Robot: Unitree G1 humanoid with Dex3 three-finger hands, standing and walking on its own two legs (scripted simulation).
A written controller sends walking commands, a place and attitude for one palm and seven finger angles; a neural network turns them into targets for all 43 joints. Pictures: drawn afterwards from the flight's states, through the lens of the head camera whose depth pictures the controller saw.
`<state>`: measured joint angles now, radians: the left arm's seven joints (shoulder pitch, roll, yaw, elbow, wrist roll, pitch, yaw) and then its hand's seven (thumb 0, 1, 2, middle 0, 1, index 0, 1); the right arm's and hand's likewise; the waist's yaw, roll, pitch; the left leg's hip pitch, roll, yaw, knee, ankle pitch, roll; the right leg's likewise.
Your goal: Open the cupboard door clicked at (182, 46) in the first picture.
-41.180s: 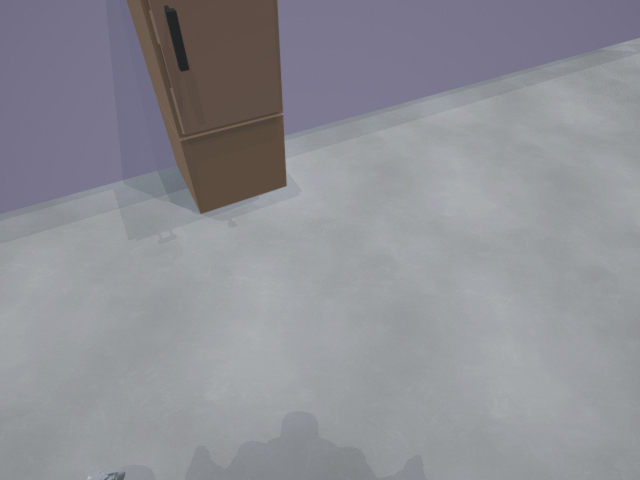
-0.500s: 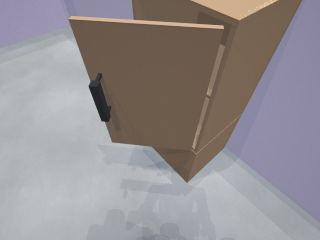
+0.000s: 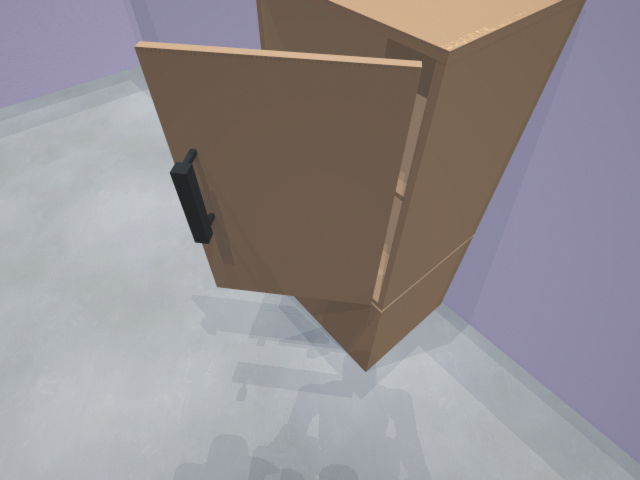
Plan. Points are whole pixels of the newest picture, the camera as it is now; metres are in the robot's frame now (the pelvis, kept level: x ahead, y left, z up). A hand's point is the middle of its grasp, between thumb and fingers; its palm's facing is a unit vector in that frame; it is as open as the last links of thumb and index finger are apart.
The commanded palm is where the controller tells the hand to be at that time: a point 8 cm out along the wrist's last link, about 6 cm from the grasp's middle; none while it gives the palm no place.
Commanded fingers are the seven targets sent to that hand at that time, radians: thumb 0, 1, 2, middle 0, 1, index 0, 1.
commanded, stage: come to a stop and stand still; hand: left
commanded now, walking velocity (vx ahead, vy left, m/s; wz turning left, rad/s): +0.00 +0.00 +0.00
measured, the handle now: (197, 197) +0.56 +0.26 -0.01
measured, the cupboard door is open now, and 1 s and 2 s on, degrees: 42 42 42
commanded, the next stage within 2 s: look again from close up in 0.12 s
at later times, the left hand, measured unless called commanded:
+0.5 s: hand out of the picture +0.05 +0.24 -0.16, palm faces +0.04 -0.96 -0.29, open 7.3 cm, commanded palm none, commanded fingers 0.00 0.90 0.90 -0.20 -0.30 -0.20 -0.30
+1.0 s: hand out of the picture +0.02 +0.29 -0.16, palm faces +0.00 -0.95 -0.31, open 7.4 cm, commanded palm none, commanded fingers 0.00 0.90 0.90 -0.20 -0.30 -0.20 -0.30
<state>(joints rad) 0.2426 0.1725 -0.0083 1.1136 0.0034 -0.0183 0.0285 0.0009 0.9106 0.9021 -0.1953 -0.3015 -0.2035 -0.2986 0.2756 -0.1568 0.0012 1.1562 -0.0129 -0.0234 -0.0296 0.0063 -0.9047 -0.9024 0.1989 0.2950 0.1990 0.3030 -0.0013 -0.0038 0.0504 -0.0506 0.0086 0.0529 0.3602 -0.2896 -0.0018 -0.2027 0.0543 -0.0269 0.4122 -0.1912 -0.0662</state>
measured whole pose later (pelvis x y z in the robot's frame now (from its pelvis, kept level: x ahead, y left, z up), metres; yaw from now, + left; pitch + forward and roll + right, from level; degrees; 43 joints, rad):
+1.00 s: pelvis -0.03 +0.05 +0.00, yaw +1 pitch -3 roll +0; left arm 0.19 0.31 -0.01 1.06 0.01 0.00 0.01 0.00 0.90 0.90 -0.20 -0.30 -0.20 -0.30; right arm 0.15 -0.31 0.01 1.06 -0.02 -0.01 0.01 0.01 -0.90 -0.90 0.20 0.30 0.20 0.30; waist 0.01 -0.01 0.02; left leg -0.08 -0.07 0.06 0.38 -0.26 0.07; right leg -0.21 -0.02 -0.02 0.41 -0.15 0.01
